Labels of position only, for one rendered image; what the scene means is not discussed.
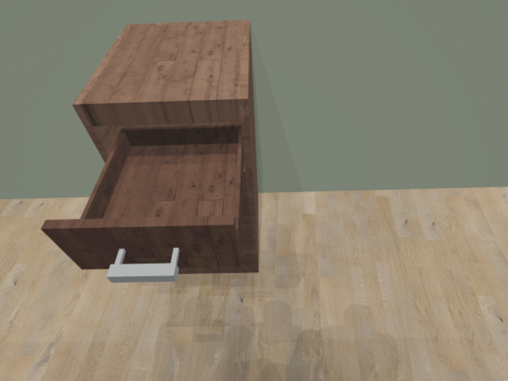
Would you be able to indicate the handle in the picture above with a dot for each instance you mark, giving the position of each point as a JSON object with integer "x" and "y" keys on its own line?
{"x": 138, "y": 273}

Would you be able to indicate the drawer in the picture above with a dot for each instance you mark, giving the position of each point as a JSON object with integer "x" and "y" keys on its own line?
{"x": 162, "y": 188}

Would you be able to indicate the cabinet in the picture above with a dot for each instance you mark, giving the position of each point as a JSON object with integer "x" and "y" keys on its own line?
{"x": 180, "y": 74}

